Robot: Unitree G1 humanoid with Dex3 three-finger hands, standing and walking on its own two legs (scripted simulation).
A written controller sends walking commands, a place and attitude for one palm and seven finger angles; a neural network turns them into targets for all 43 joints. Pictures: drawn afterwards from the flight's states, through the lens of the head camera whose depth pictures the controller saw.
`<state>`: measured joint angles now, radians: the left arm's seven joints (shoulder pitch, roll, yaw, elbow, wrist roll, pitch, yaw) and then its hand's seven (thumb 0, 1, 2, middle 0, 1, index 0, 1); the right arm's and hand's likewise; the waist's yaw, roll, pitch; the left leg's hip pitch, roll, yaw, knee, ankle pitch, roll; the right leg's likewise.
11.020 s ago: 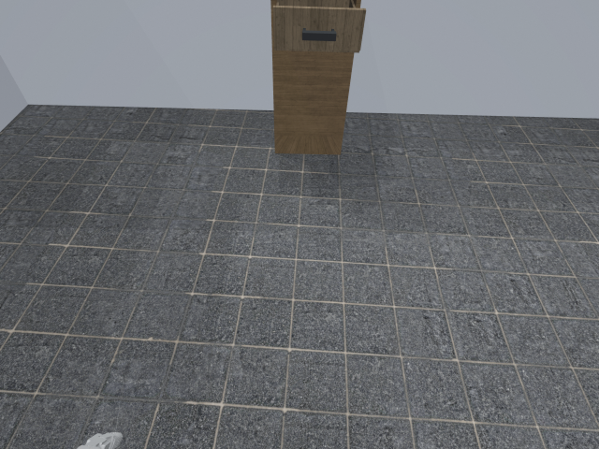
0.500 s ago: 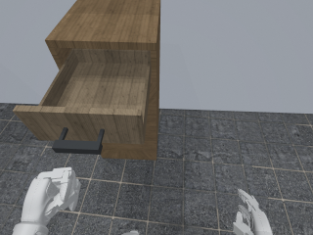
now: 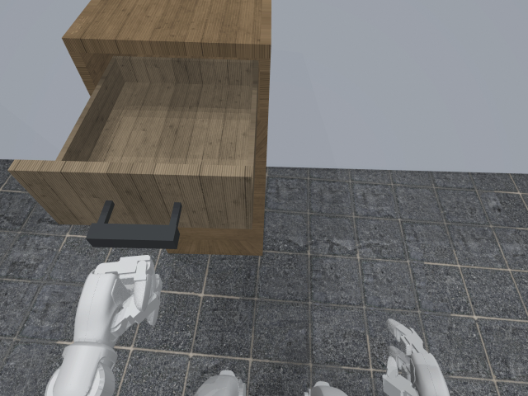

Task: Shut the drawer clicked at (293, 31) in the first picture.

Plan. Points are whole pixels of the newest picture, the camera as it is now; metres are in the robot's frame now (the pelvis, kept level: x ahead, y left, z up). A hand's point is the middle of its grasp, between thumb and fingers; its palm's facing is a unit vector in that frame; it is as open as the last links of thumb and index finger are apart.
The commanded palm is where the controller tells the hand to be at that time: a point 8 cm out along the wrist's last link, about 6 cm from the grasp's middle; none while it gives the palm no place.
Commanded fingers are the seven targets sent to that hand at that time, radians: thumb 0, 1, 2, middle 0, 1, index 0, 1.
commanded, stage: bring the fist close to the handle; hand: left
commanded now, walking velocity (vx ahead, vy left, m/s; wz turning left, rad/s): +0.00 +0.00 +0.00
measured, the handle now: (138, 222) +0.35 +0.21 +0.06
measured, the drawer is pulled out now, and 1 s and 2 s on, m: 0.29 0.28 0.13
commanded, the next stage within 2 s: push the drawer shut in 0.22 s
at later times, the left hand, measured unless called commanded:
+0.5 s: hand (166, 291) +0.25 +0.15 +0.05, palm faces +0.02 -1.00 -0.08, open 3.3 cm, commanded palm +0.23 +0.21 +0.06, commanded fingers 0.00 0.90 0.90 -1.40 -1.60 -1.40 -1.60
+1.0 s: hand (158, 270) +0.28 +0.17 +0.05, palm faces +0.02 -1.00 -0.07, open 2.8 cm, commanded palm +0.28 +0.22 +0.06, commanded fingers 0.00 0.90 0.90 -1.40 -1.60 -1.40 -1.60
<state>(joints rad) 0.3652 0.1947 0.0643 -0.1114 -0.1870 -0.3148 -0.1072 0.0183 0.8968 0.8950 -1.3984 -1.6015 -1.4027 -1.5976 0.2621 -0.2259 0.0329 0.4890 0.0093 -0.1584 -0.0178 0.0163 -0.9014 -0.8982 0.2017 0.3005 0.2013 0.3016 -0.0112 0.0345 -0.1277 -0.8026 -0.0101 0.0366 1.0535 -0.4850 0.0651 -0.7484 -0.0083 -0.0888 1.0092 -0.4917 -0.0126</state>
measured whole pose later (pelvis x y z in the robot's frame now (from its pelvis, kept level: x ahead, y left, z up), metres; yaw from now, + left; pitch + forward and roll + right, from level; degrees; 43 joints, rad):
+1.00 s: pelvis -0.01 -0.04 +0.00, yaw +2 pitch +13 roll -2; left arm 0.04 0.27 0.19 0.25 -0.25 -0.35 -0.25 -0.06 0.75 0.93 -1.40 -1.60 -1.40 -1.60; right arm 0.22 -0.26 0.03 0.59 0.03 -0.14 -0.06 0.01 -0.90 -0.90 0.20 0.30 0.20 0.30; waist 0.00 0.04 -0.11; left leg -0.83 0.01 -0.02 1.06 -0.46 0.02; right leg -0.76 0.01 -0.14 1.02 -0.49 -0.06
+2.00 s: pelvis -0.02 -0.01 +0.00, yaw -1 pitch +17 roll -2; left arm -0.61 0.34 0.27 0.93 -0.14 -0.44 -0.17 -0.03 0.77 0.93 -1.40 -1.60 -1.40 -1.60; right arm 0.32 -0.26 0.04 0.65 0.01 -0.03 -0.02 0.01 -0.90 -0.90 0.20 0.30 0.20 0.30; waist -0.08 0.02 -0.11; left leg -0.90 0.01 0.03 1.04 -0.44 0.05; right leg -0.85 0.01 -0.09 1.00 -0.45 -0.03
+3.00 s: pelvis -0.02 -0.01 -0.02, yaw -2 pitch +25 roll -5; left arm -1.06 0.62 0.40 1.31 -0.02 -0.39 -0.18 0.02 0.71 0.91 -1.40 -1.60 -1.40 -1.60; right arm 0.40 -0.28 0.08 0.65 -0.03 0.02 -0.01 0.01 -0.90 -0.90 0.20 0.30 0.20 0.30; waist -0.23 0.03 -0.11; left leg -1.12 0.03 0.00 1.14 -0.46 0.05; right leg -1.04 0.04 -0.12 1.05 -0.44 -0.03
